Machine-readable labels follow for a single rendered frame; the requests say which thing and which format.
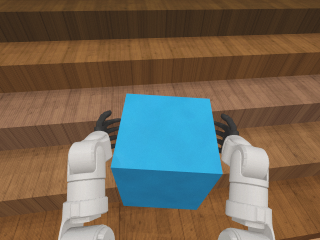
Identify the robot right forearm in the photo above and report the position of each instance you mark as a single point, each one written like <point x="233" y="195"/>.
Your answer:
<point x="249" y="183"/>

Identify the left robot hand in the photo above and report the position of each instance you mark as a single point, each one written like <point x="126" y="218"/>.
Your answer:
<point x="101" y="125"/>

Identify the robot left forearm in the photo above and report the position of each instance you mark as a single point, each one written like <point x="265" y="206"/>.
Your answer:
<point x="86" y="173"/>

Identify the right robot hand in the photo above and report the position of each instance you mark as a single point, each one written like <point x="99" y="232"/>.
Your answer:
<point x="231" y="129"/>

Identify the left robot upper arm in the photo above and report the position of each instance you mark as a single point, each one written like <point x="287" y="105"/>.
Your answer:
<point x="90" y="232"/>

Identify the right robot upper arm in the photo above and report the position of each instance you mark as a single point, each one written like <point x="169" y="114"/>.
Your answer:
<point x="241" y="234"/>

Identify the carton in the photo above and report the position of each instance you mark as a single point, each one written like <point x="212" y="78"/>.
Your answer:
<point x="166" y="153"/>

